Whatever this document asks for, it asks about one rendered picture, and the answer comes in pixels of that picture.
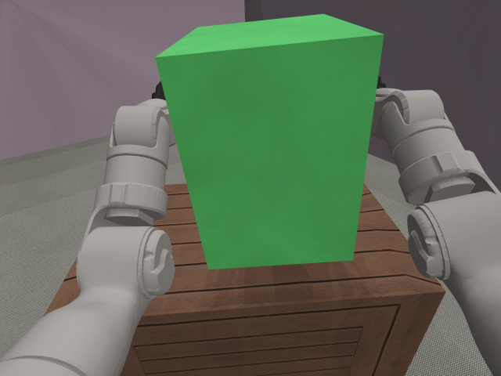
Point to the carton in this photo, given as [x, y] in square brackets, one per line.
[272, 120]

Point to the robot right hand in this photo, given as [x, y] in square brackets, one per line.
[380, 84]

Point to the pedestal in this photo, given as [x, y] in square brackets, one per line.
[365, 317]

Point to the left robot upper arm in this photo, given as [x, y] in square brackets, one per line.
[120, 270]

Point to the right robot forearm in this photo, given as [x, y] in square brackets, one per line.
[431, 160]

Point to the right robot upper arm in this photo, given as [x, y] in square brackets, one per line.
[458, 241]

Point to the robot left hand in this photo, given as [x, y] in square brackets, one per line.
[159, 94]

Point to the left robot forearm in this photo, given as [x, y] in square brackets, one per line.
[136, 163]

